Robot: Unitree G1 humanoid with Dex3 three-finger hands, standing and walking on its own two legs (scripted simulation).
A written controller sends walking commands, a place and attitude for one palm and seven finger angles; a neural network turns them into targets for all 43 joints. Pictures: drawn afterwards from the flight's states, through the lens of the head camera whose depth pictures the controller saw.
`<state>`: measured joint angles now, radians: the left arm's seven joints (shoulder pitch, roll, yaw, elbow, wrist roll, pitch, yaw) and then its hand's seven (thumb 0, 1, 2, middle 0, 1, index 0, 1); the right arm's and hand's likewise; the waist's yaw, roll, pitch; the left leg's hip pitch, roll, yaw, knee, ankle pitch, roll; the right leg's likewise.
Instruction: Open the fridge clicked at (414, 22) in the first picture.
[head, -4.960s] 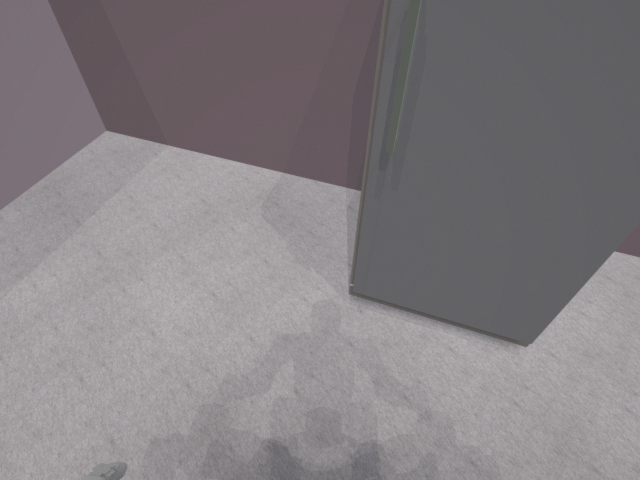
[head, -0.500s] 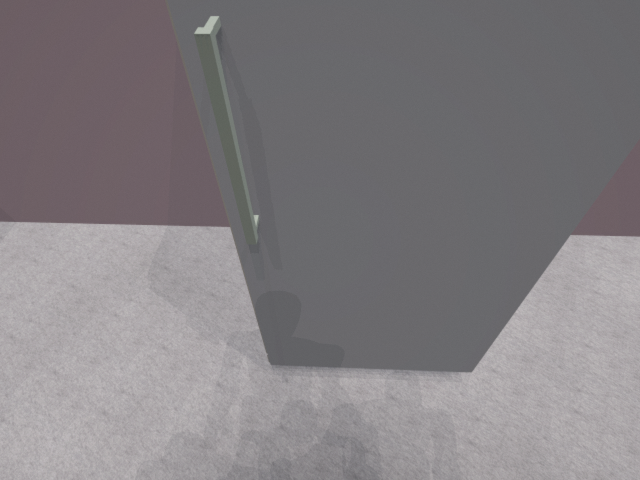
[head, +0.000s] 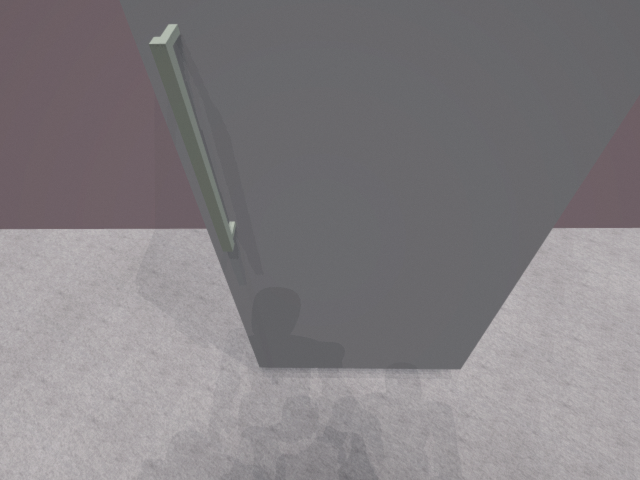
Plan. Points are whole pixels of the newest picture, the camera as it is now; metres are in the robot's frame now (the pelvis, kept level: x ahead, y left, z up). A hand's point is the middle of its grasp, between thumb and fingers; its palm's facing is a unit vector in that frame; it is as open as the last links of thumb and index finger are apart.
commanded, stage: come to a stop and stand still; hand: left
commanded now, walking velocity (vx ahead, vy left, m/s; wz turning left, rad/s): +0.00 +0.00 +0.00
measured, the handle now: (205, 160) +0.49 +0.19 +0.14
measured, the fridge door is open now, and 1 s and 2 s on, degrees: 0 0 0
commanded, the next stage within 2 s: look again from close up in 0.48 s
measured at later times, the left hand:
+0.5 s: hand out of the picture +0.02 +0.16 -0.17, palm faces +0.03 -0.97 -0.23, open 7.4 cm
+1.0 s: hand out of the picture +0.02 +0.16 -0.17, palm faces +0.04 -0.97 -0.23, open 7.4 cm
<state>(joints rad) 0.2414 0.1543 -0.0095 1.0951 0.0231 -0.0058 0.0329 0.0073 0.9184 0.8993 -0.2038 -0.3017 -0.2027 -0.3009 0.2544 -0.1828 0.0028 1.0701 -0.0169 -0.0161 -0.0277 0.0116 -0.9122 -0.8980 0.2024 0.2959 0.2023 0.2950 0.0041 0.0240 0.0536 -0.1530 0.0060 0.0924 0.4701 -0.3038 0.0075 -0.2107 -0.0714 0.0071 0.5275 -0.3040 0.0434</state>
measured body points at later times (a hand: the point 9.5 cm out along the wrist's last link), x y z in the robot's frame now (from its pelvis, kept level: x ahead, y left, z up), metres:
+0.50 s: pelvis +0.00 -0.03 +0.00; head +0.02 -0.04 +0.45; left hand +0.02 +0.21 -0.15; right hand +0.02 -0.26 -0.16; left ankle -0.03 +0.11 -0.74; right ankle -0.01 -0.15 -0.74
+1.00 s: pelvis +0.00 -0.03 +0.00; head +0.02 -0.03 +0.45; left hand +0.02 +0.21 -0.15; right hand +0.02 -0.26 -0.16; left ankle -0.03 +0.11 -0.74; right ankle -0.01 -0.15 -0.74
